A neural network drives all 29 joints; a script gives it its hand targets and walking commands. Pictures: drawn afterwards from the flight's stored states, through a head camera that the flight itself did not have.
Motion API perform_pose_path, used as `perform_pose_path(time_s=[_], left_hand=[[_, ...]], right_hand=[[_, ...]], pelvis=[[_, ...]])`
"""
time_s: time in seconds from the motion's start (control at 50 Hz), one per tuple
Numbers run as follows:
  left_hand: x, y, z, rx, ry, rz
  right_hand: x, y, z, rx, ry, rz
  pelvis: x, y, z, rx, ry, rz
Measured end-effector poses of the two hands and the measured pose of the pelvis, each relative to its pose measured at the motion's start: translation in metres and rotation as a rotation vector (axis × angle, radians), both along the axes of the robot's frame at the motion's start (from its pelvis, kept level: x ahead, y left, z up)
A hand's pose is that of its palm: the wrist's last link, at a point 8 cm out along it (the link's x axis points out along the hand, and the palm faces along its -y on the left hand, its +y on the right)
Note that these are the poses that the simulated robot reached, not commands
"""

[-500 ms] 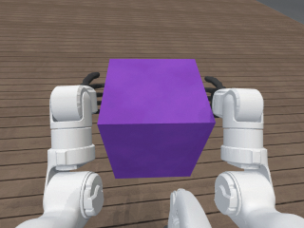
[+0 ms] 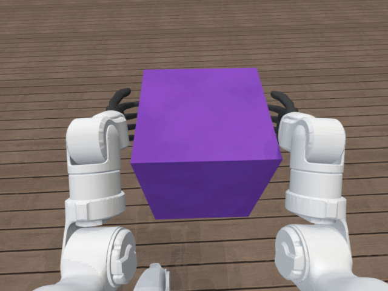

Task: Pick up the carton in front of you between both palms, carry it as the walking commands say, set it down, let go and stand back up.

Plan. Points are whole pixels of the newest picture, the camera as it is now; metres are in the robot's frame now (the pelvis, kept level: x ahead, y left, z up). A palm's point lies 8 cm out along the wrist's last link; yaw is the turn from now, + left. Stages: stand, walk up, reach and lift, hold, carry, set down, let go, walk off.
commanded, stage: carry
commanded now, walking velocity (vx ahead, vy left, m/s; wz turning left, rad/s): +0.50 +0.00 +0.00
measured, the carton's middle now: (201, 150) +0.39 +0.00 +0.10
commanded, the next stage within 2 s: none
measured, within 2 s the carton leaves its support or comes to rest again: neither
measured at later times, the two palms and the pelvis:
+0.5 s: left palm (135, 77) +0.65 +0.19 +0.10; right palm (244, 78) +0.63 -0.11 +0.11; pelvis +0.29 +0.04 +0.02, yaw -2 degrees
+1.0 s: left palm (158, 37) +0.87 +0.15 +0.11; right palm (246, 39) +0.87 -0.15 +0.10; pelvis +0.62 +0.00 +0.02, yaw +0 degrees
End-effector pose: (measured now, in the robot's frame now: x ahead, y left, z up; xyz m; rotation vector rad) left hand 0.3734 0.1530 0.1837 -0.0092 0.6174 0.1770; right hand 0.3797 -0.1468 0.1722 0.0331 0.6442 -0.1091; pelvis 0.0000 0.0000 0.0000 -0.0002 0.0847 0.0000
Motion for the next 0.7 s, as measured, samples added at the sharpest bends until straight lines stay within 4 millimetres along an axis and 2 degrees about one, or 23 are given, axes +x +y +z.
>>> perform_pose_path(time_s=[0.08, 0.14, 0.2, 0.24, 0.32, 0.38, 0.46, 0.56, 0.64, 0.7], left_hand=[[0.053, 0.000, 0.012, 0.021, 0.019, -0.030], [0.094, 0.007, 0.008, 0.028, 0.047, -0.046], [0.138, 0.018, -0.007, 0.022, 0.071, -0.067], [0.165, 0.023, -0.023, 0.003, 0.103, -0.083], [0.201, 0.029, -0.055, -0.014, 0.208, -0.099], [0.226, 0.032, -0.069, -0.023, 0.238, -0.100], [0.260, 0.034, -0.078, -0.044, 0.225, -0.080], [0.302, 0.030, -0.085, -0.073, 0.171, -0.042], [0.341, 0.017, -0.085, -0.093, 0.103, -0.018], [0.373, 0.002, -0.087, -0.101, 0.046, -0.006]], right_hand=[[0.047, 0.000, 0.013, -0.016, 0.018, -0.013], [0.086, 0.007, 0.012, -0.030, 0.046, -0.015], [0.126, 0.018, 0.003, -0.054, 0.070, -0.026], [0.147, 0.024, -0.010, -0.077, 0.103, -0.036], [0.175, 0.030, -0.042, -0.087, 0.209, -0.049], [0.198, 0.033, -0.054, -0.083, 0.239, -0.059], [0.234, 0.034, -0.062, -0.065, 0.225, -0.076], [0.282, 0.030, -0.067, -0.041, 0.171, -0.086], [0.322, 0.019, -0.070, 0.009, 0.102, -0.087], [0.353, 0.004, -0.077, 0.028, 0.046, -0.096]], pelvis=[[0.056, 0.010, 0.003, -0.001, 0.002, -0.014], [0.101, 0.020, -0.001, -0.004, -0.004, -0.019], [0.147, 0.033, -0.013, -0.010, -0.021, -0.037], [0.169, 0.038, -0.015, 0.002, -0.024, -0.041], [0.204, 0.046, -0.002, -0.013, -0.023, -0.045], [0.230, 0.048, 0.007, -0.020, -0.014, -0.045], [0.271, 0.047, 0.016, -0.027, 0.002, -0.040], [0.334, 0.037, 0.020, -0.029, 0.012, -0.034], [0.393, 0.024, 0.013, -0.019, 0.012, -0.034], [0.442, 0.010, -0.001, -0.007, -0.001, -0.013]])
